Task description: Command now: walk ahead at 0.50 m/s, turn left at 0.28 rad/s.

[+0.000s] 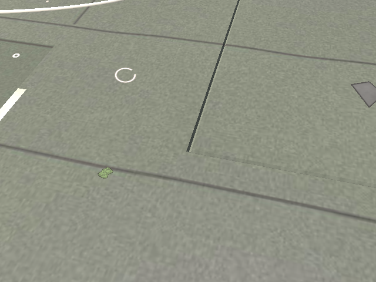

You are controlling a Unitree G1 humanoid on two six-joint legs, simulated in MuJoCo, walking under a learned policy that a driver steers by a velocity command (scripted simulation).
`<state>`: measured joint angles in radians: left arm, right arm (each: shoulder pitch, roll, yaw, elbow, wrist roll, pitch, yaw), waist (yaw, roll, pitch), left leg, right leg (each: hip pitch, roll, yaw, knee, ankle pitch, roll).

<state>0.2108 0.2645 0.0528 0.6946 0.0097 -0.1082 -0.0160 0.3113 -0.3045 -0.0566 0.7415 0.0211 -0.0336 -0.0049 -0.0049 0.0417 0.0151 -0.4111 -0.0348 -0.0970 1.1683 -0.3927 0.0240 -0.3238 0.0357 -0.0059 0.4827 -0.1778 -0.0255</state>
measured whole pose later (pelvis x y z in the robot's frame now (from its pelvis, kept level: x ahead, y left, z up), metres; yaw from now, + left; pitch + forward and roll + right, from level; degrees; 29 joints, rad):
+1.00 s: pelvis +0.52 -0.02 -0.01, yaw -19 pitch +1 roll +1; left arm 0.19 0.30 0.07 0.68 -0.02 -0.04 -0.04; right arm 0.23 -0.30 -0.06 0.80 0.02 -0.10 0.00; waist -0.01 0.00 0.07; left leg -0.35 0.06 -0.02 1.20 -0.41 0.00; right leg -0.40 0.07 -0.02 0.56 -0.18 -0.10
